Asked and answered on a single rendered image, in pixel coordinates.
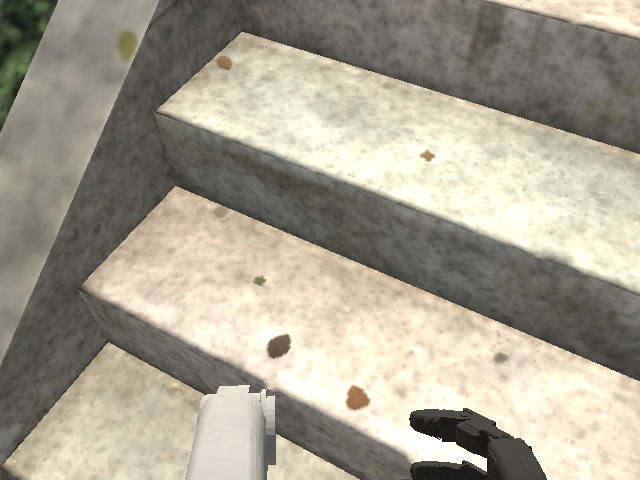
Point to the robot left thigh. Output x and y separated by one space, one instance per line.
235 437

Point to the robot right hand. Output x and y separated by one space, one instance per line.
507 458

